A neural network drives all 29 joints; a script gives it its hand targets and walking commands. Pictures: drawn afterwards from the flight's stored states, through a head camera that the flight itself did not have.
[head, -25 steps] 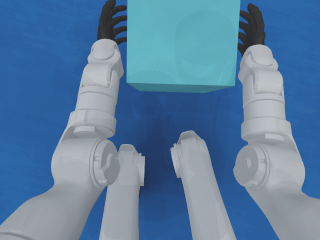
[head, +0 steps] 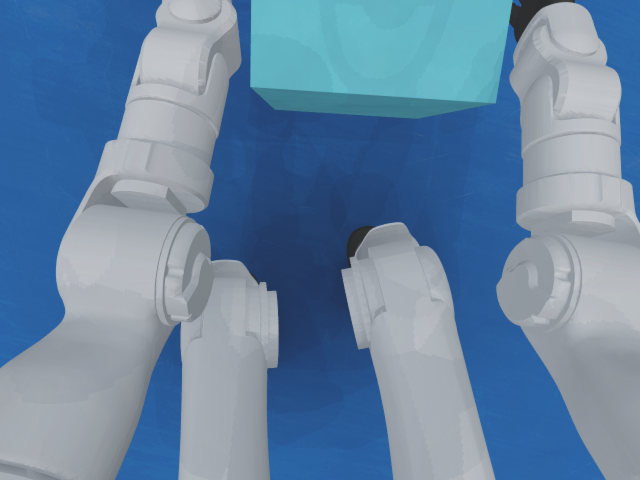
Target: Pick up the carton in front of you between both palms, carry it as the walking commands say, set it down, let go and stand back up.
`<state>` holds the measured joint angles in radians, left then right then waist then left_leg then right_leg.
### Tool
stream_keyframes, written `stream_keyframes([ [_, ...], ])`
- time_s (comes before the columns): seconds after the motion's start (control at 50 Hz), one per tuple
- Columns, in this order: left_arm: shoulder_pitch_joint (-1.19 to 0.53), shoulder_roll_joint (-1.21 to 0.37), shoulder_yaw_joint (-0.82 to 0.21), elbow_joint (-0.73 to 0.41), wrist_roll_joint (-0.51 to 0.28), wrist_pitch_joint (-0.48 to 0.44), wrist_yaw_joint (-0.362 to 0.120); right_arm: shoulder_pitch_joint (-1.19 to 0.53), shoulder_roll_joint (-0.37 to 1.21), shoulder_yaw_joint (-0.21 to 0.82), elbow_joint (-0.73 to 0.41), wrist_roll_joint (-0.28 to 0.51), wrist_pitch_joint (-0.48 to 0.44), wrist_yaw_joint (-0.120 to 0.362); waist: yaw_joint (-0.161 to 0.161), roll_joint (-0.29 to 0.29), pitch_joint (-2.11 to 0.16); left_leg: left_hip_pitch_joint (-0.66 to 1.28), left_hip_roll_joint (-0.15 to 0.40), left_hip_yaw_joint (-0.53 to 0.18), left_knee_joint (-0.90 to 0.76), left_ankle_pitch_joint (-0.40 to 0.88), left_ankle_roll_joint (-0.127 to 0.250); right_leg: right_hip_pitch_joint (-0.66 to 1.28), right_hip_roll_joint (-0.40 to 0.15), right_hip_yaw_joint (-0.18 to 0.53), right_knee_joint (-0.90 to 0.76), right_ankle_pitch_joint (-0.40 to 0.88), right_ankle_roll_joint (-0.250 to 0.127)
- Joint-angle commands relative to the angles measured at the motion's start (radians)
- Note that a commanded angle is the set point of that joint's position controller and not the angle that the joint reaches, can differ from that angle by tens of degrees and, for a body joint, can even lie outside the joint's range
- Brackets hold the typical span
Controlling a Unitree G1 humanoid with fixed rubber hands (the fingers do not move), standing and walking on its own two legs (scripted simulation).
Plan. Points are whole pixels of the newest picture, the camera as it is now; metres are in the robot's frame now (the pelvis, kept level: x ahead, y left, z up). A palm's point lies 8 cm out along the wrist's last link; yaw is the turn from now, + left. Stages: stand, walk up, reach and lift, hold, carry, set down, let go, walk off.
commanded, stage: set down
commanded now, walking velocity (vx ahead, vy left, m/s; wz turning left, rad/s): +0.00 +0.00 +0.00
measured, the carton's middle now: (364, 10) +0.53 -0.15 -0.26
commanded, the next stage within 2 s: none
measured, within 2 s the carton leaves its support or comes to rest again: rests again in 0.28 s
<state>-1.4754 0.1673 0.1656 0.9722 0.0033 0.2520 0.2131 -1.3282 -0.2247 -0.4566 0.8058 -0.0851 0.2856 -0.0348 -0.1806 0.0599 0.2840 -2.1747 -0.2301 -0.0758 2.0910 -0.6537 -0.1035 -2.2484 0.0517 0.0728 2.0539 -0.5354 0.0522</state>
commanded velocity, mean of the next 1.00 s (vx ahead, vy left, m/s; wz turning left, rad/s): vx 0.00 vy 0.00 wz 0.00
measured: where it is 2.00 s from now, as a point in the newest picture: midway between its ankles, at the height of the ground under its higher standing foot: (308, 324)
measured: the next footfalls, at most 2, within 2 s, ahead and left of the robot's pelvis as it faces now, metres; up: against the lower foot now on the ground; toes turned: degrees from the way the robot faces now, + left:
none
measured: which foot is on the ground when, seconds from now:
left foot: down 0.00-1.00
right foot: down 0.00-1.00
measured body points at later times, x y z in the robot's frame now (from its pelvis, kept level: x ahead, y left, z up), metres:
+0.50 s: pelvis -0.01 +0.01 -0.02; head +0.36 -0.05 +0.22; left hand +0.57 +0.01 -0.20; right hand +0.48 -0.29 -0.20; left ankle +0.09 +0.12 -0.37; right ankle +0.11 -0.13 -0.37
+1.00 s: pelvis -0.02 +0.02 -0.03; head +0.36 -0.04 +0.20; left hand +0.57 +0.01 -0.21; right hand +0.48 -0.29 -0.21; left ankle +0.09 +0.12 -0.37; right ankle +0.11 -0.13 -0.37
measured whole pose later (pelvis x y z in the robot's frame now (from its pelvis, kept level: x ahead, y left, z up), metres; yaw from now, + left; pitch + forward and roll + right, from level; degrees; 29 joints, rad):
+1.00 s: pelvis -0.02 +0.02 -0.03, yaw -1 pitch +34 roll -1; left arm -1.61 0.23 0.18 1.12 0.04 0.18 0.08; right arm -1.44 -0.29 -0.56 0.99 -0.17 0.19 0.12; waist -0.18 0.07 0.47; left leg -2.17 -0.19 -0.03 2.21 -0.63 -0.04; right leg -2.21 -0.01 0.05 2.15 -0.53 0.05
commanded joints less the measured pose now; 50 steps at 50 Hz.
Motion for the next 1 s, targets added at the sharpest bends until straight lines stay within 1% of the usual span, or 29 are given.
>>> stream_keyframes([
  [0.0,-0.616,-0.931,-0.332,-0.185,-0.112,-0.063,-0.237,-0.641,0.765,0.393,-0.105,0.138,-0.047,0.287,-0.139,0.138,-1.343,0.469,0.006,0.166,-0.114,0.428,0.059,0.77,0.038,-0.153,-0.113,0.613,-0.013],
  [0.1,-0.577,-0.932,-0.316,-0.138,-0.102,-0.061,-0.244,-0.611,0.737,0.35,-0.061,0.109,-0.046,0.306,-0.155,0.161,-1.238,0.455,0.009,0.147,-0.11,0.414,0.061,0.653,0.031,-0.159,-0.103,0.549,-0.02],
  [0.18,-0.581,-0.912,-0.304,-0.114,-0.103,-0.064,-0.244,-0.632,0.698,0.325,-0.057,0.095,-0.051,0.316,-0.165,0.175,-1.181,0.454,0.013,0.132,-0.107,0.396,0.065,0.587,0.023,-0.16,-0.092,0.5,-0.028],
  [0.2,-0.588,-0.905,-0.301,-0.114,-0.105,-0.065,-0.244,-0.64,0.687,0.323,-0.058,0.094,-0.053,0.317,-0.163,0.177,-1.168,0.44,0.013,0.13,-0.108,0.384,0.065,0.581,0.021,-0.157,-0.089,0.489,-0.031],
  [0.32,-0.615,-0.847,-0.288,-0.096,-0.123,-0.078,-0.247,-0.683,0.633,0.318,-0.054,0.093,-0.072,0.311,-0.166,0.152,-1.098,0.411,0.016,0.115,-0.1,0.35,0.074,0.57,0.012,-0.15,-0.074,0.454,-0.039],
  [0.4,-0.598,-0.798,-0.255,-0.043,-0.105,-0.079,-0.253,-0.678,0.607,0.307,-0.013,0.081,-0.075,0.308,-0.147,0.145,-1.006,0.361,0.019,0.116,-0.104,0.292,0.081,0.545,0.006,-0.139,-0.073,0.396,-0.041],
  [0.58,-0.545,-0.698,-0.177,0.045,-0.046,-0.077,-0.276,-0.607,0.561,0.233,0.086,0.024,-0.074,0.312,-0.113,0.139,-0.808,0.27,0.026,0.112,-0.104,0.197,0.092,0.473,0.006,-0.119,-0.071,0.298,-0.058],
  [0.74,-0.5,-0.594,-0.135,0.098,-0.01,-0.067,-0.283,-0.55,0.478,0.163,0.146,-0.027,-0.069,0.307,-0.099,0.139,-0.684,0.25,0.038,0.103,-0.1,0.141,0.094,0.413,0.005,-0.106,-0.07,0.218,-0.071],
  [0.76,-0.496,-0.574,-0.13,0.107,-0.005,-0.067,-0.279,-0.536,0.455,0.146,0.158,-0.035,-0.072,0.298,-0.102,0.139,-0.669,0.241,0.04,0.102,-0.098,0.13,0.092,0.412,0.004,-0.104,-0.067,0.211,-0.071],
  [0.84,-0.483,-0.539,-0.121,0.111,0.001,-0.064,-0.283,-0.522,0.42,0.13,0.174,-0.046,-0.074,0.298,-0.104,0.128,-0.644,0.25,0.042,0.099,-0.094,0.124,0.096,0.405,0.004,-0.101,-0.062,0.197,-0.075],
  [0.9,-0.484,-0.506,-0.125,0.105,0.001,-0.065,-0.278,-0.51,0.386,0.111,0.184,-0.048,-0.08,0.291,-0.11,0.122,-0.641,0.269,0.047,0.098,-0.088,0.125,0.092,0.413,-0.002,-0.104,-0.054,0.199,-0.072],
  [0.94,-0.488,-0.46,-0.125,0.095,0.003,-0.071,-0.269,-0.494,0.342,0.086,0.189,-0.055,-0.091,0.28,-0.118,0.117,-0.651,0.291,0.051,0.098,-0.082,0.13,0.086,0.426,-0.008,-0.11,-0.047,0.207,-0.066],
  [0.98,-0.474,-0.343,-0.11,0.085,0.001,-0.081,-0.244,-0.461,0.229,0.037,0.205,-0.058,-0.108,0.252,-0.13,0.113,-0.676,0.322,0.06,0.101,-0.079,0.144,0.075,0.442,-0.019,-0.121,-0.043,0.222,-0.055],
])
